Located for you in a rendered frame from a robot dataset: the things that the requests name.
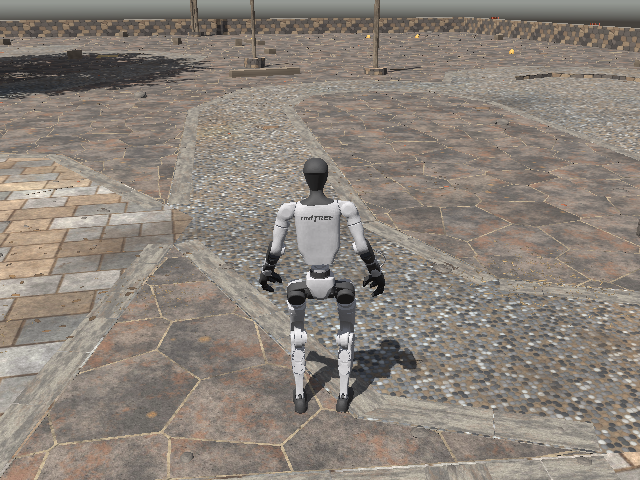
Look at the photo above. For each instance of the right robot upper arm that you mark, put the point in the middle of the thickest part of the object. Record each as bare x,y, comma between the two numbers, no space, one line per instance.
349,210

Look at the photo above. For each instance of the right robot forearm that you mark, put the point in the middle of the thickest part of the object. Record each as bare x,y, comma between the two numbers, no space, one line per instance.
371,261

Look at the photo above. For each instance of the left robot upper arm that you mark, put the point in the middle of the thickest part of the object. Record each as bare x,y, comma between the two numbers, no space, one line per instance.
285,213

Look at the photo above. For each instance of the right robot foot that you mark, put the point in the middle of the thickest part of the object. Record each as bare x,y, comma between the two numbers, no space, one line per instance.
342,404

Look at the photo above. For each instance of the left robot hand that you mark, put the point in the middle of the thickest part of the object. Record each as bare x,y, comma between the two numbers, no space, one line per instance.
263,281

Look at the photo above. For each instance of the right robot hand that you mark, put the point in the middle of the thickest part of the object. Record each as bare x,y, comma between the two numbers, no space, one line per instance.
380,281

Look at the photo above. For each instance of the left robot forearm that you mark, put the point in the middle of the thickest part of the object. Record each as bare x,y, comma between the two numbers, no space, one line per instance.
270,262

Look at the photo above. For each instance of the humanoid robot head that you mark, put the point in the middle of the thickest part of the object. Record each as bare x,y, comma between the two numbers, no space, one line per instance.
316,172

